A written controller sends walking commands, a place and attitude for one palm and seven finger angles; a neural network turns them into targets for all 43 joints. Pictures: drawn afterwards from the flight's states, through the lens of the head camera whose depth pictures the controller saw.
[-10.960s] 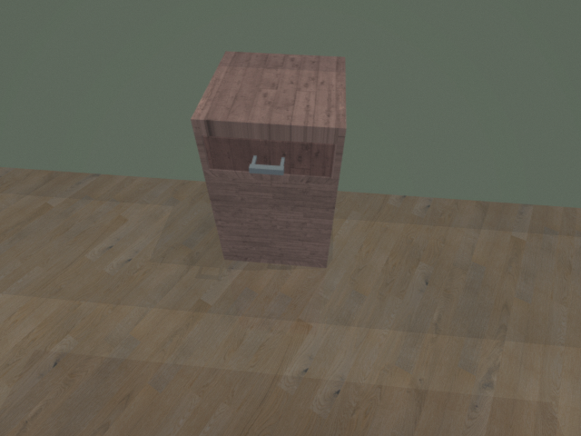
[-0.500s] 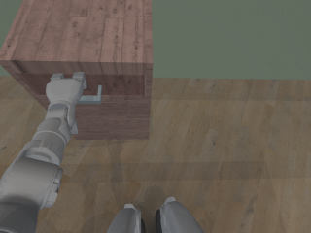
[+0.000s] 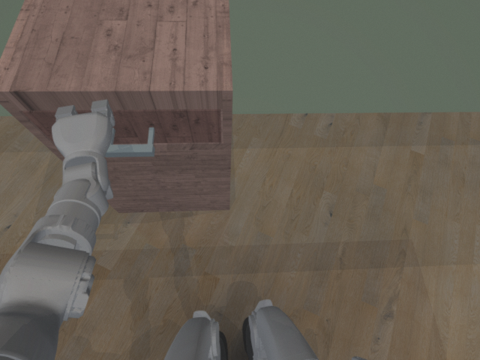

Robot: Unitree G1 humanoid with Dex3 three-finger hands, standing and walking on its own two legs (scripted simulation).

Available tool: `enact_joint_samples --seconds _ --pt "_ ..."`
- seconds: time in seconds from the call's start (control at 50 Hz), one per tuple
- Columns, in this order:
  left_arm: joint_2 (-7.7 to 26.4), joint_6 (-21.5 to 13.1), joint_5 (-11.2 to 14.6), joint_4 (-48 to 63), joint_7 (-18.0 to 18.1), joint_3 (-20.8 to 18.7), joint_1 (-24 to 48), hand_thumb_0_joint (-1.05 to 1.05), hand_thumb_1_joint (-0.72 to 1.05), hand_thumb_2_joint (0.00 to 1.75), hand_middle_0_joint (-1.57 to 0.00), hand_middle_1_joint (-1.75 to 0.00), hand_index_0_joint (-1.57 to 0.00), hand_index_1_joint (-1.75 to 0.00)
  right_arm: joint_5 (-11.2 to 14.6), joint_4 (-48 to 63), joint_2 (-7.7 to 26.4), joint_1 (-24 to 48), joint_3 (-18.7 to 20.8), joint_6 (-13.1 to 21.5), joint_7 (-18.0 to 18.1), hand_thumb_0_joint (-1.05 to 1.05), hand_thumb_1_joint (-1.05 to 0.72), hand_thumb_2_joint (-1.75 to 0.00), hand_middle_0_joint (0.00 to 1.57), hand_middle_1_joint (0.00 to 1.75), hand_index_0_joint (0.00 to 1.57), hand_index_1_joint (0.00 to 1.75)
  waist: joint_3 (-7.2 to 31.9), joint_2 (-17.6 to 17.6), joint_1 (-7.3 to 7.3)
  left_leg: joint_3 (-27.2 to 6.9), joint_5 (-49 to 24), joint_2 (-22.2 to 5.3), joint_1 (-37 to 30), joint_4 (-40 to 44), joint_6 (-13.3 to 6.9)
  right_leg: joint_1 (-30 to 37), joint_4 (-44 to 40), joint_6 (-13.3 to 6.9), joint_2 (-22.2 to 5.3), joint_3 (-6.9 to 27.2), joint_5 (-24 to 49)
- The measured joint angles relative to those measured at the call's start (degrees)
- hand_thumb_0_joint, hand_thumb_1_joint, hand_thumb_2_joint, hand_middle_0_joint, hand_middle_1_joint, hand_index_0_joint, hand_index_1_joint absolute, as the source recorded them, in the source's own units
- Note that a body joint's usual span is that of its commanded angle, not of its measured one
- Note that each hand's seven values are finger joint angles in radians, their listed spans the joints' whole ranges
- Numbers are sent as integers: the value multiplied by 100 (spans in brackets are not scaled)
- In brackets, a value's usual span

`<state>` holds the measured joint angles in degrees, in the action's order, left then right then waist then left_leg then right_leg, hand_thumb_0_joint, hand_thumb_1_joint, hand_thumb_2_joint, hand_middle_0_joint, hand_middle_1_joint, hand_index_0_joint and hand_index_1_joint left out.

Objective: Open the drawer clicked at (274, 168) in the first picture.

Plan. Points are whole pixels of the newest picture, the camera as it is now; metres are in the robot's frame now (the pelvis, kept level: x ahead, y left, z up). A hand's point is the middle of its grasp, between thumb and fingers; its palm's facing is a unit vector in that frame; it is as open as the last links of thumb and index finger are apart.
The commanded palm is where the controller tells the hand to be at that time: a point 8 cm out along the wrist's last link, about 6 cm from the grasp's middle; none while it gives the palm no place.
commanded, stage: move the hooked fingers above the handle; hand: left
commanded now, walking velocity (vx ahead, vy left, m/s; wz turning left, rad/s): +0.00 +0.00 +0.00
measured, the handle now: (130, 142) +0.55 +0.20 -0.11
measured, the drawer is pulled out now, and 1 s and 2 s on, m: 0.00 0.00 0.00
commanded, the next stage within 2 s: none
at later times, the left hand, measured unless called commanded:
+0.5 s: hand (110, 150) +0.50 +0.21 -0.05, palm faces +0.02 +0.07 -1.00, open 13.7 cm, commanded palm +0.48 +0.19 +0.01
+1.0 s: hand (127, 148) +0.51 +0.18 -0.06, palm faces +0.12 +0.04 -0.99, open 13.8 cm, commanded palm +0.48 +0.20 +0.01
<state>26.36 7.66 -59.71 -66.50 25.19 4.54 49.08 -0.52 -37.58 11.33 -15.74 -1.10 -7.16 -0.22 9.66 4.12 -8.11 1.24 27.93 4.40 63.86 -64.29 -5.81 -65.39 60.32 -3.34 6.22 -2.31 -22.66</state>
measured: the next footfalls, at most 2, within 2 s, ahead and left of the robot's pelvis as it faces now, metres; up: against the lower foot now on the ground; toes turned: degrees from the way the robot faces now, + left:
none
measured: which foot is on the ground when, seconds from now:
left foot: down 0.00-1.00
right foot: down 0.00-1.00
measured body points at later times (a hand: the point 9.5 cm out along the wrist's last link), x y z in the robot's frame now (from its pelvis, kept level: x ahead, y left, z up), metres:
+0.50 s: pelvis +0.00 +0.00 -0.01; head +0.17 -0.02 +0.40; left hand +0.49 +0.21 +0.00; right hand +0.04 -0.25 -0.16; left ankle +0.01 +0.05 -0.65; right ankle +0.04 -0.08 -0.65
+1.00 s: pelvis +0.00 -0.01 -0.02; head +0.18 -0.02 +0.39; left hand +0.49 +0.18 +0.00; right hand +0.04 -0.28 -0.16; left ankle +0.01 +0.05 -0.65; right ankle +0.04 -0.08 -0.65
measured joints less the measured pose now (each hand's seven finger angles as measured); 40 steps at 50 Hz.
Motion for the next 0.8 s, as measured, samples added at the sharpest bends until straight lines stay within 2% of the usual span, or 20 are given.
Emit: enact_joint_samples --seconds 0.06,0.12,0.18,0.22,0.24,0.28,0.32,0.38,0.44,0.48,0.52,0.54,0.58,0.64,0.68,0.7,0.74,0.8 --pt "-105 -340 168 -125 -589 764 76 0 -48 30 -33 -121 -33 -121 -1 -141 45 -238 22 110 27 0 -91 -90 20 30 20 30 117 -23 63 -177 -18 51 -304 145 24 372 -210 -37 -43 -141 -13" --pt "-376 -952 160 -148 -921 1080 110 0 -49 30 -32 -121 -32 -120 -51 -226 156 -336 66 159 28 0 -90 -90 20 30 20 30 234 -92 2 -277 43 86 -341 67 36 446 -169 -66 -71 -243 -93" --pt "-600 -1624 -43 34 -887 826 31 0 -49 30 -32 -121 -32 -120 -132 -148 312 -303 147 160 28 0 -90 -90 20 30 20 30 314 -127 -152 -261 174 73 -69 -225 33 171 109 -83 -59 -267 -208" --pt "-646 -1951 -320 224 -578 422 -54 0 -49 30 -32 -120 -32 -120 -196 -13 416 -241 192 118 56 0 -90 -90 20 30 20 30 358 -121 -261 -180 278 32 229 -477 25 -158 370 -84 -23 -227 -282" --pt "-626 -2009 -460 337 -360 219 -96 0 -49 30 -32 -120 -32 -120 -225 76 456 -204 215 77 75 0 -90 -90 20 30 20 30 367 -108 -312 -127 329 6 383 -601 18 -332 504 -81 -1 -195 -314" --pt "-505 -1918 -685 581 128 -162 -165 0 -49 30 -32 -120 -32 -120 -267 250 499 -113 252 -35 108 0 -91 -90 20 30 20 30 323 -89 -379 2 409 -47 636 -802 -5 -639 743 -66 45 -106 -361" --pt "-423 -1895 -800 826 638 -254 -262 0 -49 30 -37 -124 -32 -120 -274 354 498 -49 281 -129 129 0 -91 -90 20 30 20 30 224 -81 -337 128 443 -82 787 -906 -42 -845 902 -37 76 -6 -373" --pt "-416 -1279 -941 871 1256 -316 -280 0 -48 30 -41 -127 -32 -120 -245 287 436 105 225 -189 96 0 -91 -90 20 30 20 30 63 -63 -213 261 399 -92 869 -888 -56 -986 968 -4 83 116 -335" --pt "-252 -628 -778 660 1404 -403 -202 1 -48 30 -40 -126 -33 -120 -136 137 291 280 94 -201 75 0 -91 -90 20 30 20 30 -129 -44 -95 299 274 -73 741 -671 -53 -880 811 3 64 178 -233" --pt "-110 -273 -521 475 1155 -482 -154 1 -48 30 -38 -125 -33 -121 -67 55 174 329 14 -169 77 0 -91 -90 20 30 20 30 -188 -24 -26 270 158 -52 563 -432 -32 -696 588 -2 45 182 -141" --pt "60 -26 -197 221 698 -468 -90 0 -48 30 -36 -124 -33 -121 8 -5 68 284 -38 -91 86 0 -91 -90 20 30 20 30 -168 -11 23 195 52 -29 334 -175 6 -443 324 -16 23 148 -59" --pt "131 56 -31 101 420 -342 -49 0 -48 30 -36 -123 -33 -121 36 -33 28 223 -46 -30 92 0 -91 -90 20 30 20 30 -136 -6 46 136 9 -14 209 -56 26 -298 192 -30 9 110 -29" --pt "177 74 237 -65 -159 175 55 0 -48 30 -35 -122 -33 -121 60 -108 -18 57 -25 103 97 0 -91 -90 20 30 20 30 -52 -10 95 -17 -45 25 -41 131 62 9 -44 -64 -27 -5 -5" --pt "-39 -274 367 -232 -758 969 224 0 -48 30 -33 -121 -32 -120 39 -272 32 -148 6 248 82 0 -91 -90 20 30 20 30 108 -56 107 -251 -31 74 -289 219 104 352 -237 -111 -68 -206 -48" --pt "-284 -639 342 -268 -1017 1257 297 0 -49 30 -33 -121 -32 -120 -1 -341 116 -190 50 283 61 0 -90 -90 21 30 20 30 179 -101 33 -352 26 97 -327 156 118 432 -228 -138 -85 -305 -111" --pt "-404 -860 297 -237 -1104 1266 300 0 -49 30 -32 -121 -32 -120 -29 -342 169 -185 77 278 55 0 -90 -90 21 30 21 30 205 -122 -25 -374 64 98 -300 94 121 416 -185 -148 -84 -333 -146" --pt "-587 -1350 145 -51 -1154 1009 217 0 -49 30 -32 -121 -32 -120 -90 -259 287 -154 135 244 63 0 -90 -90 21 30 21 30 268 -152 -155 -351 164 69 -149 -88 113 259 -24 -159 -53 -332 -218" --pt "-658 -1930 -252 341 -778 322 16 0 -49 30 -32 -120 -32 -120 -191 17 459 -96 214 145 123 0 -90 -90 20 30 20 30 347 -141 -347 -193 346 -18 216 -437 84 -166 340 -152 29 -230 -333"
